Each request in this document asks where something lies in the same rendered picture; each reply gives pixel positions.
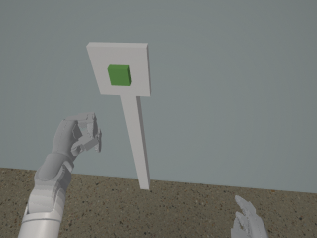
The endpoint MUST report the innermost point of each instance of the robot left forearm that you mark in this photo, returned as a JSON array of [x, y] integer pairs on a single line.
[[45, 207]]

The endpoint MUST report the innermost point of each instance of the robot left hand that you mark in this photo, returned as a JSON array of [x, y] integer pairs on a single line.
[[69, 140]]

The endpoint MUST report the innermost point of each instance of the robot right hand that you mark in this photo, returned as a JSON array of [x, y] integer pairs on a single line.
[[253, 225]]

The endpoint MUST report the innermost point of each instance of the button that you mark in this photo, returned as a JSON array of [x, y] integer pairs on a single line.
[[119, 75]]

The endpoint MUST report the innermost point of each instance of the panel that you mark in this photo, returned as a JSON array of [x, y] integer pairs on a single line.
[[136, 56]]

